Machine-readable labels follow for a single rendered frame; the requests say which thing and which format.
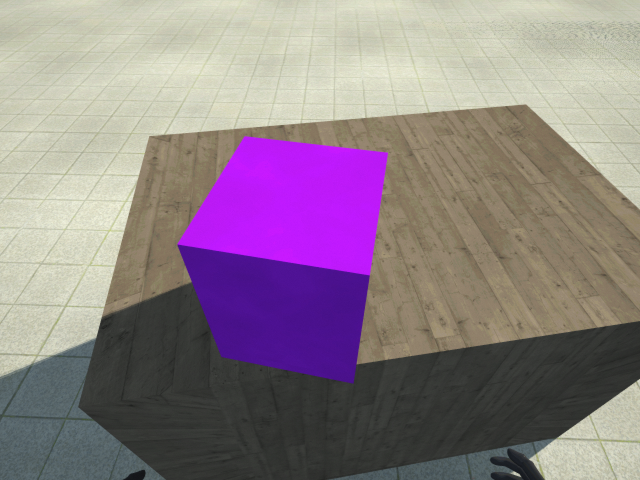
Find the carton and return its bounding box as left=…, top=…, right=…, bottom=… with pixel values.
left=177, top=136, right=388, bottom=384

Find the robot right hand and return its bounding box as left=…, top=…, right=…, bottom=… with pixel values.
left=490, top=448, right=545, bottom=480

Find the pedestal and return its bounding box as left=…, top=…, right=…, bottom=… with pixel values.
left=78, top=104, right=640, bottom=480

